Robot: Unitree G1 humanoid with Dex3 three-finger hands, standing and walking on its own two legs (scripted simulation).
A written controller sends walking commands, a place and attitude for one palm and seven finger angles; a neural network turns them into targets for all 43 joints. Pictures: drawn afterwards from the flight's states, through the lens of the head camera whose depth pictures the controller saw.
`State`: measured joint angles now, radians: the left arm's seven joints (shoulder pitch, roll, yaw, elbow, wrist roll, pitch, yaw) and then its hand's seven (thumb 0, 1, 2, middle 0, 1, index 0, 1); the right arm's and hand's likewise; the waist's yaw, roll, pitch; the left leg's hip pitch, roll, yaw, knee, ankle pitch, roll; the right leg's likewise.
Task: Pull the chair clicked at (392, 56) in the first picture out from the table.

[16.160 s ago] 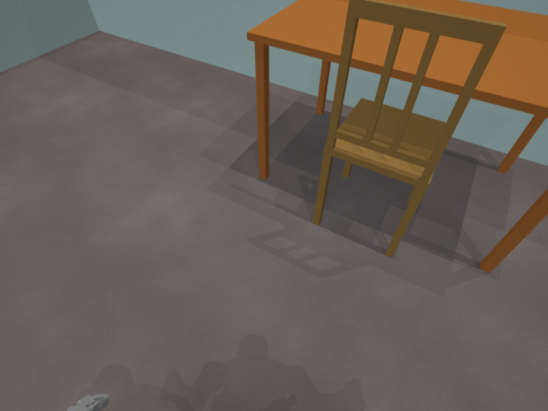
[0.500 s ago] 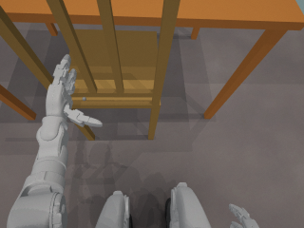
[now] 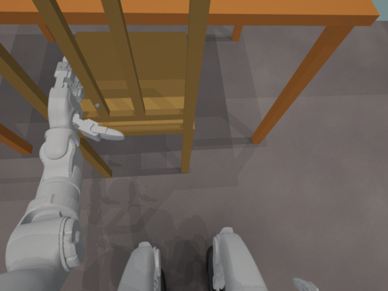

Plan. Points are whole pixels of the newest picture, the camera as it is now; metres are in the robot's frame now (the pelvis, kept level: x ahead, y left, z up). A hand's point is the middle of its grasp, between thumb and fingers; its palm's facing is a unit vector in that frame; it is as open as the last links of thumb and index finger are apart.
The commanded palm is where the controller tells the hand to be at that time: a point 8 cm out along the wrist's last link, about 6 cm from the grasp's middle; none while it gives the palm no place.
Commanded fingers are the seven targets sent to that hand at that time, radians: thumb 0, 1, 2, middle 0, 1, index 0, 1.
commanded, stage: push the fingers through the gap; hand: left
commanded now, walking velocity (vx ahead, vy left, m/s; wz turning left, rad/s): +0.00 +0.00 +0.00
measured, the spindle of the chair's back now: (77, 62) +0.54 +0.19 +0.08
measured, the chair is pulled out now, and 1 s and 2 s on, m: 0.00 0.00 0.00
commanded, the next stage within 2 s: hook a spindle and tug to test in 0.68 s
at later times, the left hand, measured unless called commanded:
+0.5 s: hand (99, 91) +0.51 +0.17 +0.02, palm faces +0.01 -1.00 -0.05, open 16.9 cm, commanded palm +0.49 +0.21 +0.03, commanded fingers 0.00 -0.50 0.30 -0.06 -0.08 -0.06 -0.08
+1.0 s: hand (92, 94) +0.51 +0.18 +0.02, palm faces +0.01 -1.00 -0.02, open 16.4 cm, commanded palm +0.48 +0.22 +0.03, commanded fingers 0.00 -0.50 0.30 -0.27 -0.74 -0.27 -0.74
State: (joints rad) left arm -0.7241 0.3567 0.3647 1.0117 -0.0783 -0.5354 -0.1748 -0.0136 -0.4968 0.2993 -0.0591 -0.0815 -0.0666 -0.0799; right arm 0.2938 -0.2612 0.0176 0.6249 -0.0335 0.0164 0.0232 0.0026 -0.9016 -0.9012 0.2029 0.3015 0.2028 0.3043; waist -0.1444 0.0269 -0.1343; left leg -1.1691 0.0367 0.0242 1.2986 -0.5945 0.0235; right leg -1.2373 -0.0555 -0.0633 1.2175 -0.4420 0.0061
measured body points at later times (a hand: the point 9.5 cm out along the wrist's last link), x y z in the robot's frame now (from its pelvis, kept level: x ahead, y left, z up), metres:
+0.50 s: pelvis +0.00 +0.00 -0.01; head +0.17 +0.01 +0.40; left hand +0.51 +0.22 +0.03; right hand +0.02 -0.27 -0.13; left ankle +0.00 +0.10 -0.62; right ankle +0.06 -0.13 -0.62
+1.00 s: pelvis +0.00 +0.01 +0.00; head +0.17 +0.03 +0.41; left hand +0.50 +0.23 +0.03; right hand +0.04 -0.26 -0.12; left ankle +0.00 +0.10 -0.62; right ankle +0.06 -0.13 -0.62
